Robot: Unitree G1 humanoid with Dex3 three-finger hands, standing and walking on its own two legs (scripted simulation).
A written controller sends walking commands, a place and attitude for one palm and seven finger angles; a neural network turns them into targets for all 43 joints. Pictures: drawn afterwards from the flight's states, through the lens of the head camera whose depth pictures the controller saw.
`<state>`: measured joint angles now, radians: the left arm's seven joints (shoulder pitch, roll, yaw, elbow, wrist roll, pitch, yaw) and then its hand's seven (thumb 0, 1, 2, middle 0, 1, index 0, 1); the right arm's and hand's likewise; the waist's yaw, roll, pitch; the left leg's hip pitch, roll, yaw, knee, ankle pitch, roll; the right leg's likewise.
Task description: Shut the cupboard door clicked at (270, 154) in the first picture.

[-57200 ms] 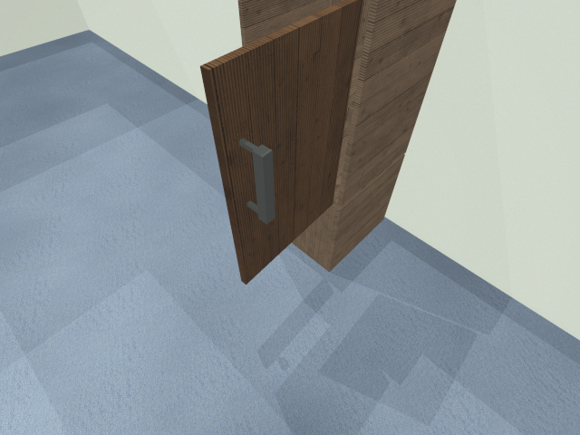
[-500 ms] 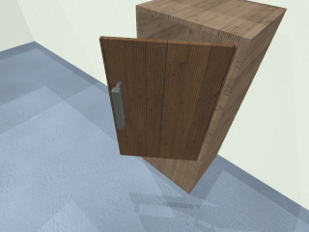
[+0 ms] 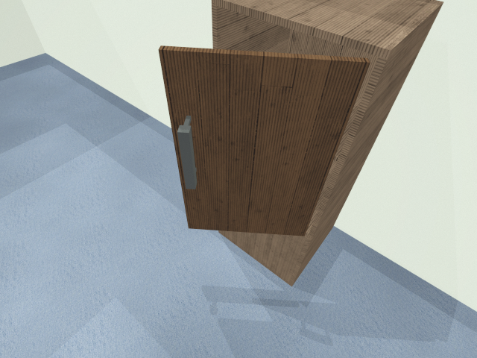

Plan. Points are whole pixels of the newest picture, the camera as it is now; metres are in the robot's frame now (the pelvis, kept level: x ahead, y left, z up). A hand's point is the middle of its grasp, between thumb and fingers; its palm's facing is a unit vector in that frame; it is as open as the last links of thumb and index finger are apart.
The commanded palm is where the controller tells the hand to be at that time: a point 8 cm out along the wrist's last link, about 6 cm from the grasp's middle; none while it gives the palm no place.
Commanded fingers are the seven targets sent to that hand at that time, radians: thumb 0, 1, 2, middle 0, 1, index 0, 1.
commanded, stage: shuffle to correct the standing spot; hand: left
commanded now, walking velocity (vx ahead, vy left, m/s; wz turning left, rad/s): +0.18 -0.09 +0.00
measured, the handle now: (189, 153) +0.54 +0.15 +0.02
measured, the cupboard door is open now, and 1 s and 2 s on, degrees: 36 36 36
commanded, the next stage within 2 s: come to a stop and stand still in 0.38 s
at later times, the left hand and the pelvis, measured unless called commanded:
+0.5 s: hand out of the picture +0.04 +0.13 -0.19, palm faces +0.04 -0.99 -0.14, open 7.4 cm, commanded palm none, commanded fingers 0.00 0.90 0.90 -0.20 -0.30 -0.20 -0.30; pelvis +0.07 -0.02 -0.01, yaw -2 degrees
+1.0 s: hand out of the picture +0.14 +0.15 -0.17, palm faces +0.00 -0.97 -0.23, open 7.4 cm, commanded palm none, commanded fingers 0.00 0.90 0.90 -0.20 -0.30 -0.20 -0.30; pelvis +0.07 -0.03 -0.01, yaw -3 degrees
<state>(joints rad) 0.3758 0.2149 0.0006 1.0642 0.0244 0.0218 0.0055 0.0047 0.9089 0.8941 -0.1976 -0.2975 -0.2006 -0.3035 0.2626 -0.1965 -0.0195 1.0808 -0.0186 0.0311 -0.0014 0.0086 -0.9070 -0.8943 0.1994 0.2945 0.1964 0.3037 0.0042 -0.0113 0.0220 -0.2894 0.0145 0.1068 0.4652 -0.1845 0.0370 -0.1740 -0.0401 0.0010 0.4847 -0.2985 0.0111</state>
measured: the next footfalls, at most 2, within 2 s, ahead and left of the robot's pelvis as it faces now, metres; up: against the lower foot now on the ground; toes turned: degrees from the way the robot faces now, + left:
right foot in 1.00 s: +0.10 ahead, -0.17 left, +0.00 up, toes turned -1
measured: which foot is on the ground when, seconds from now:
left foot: down 0.00-1.00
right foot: down 0.00-0.68, up 0.70-0.98, down 1.00-1.00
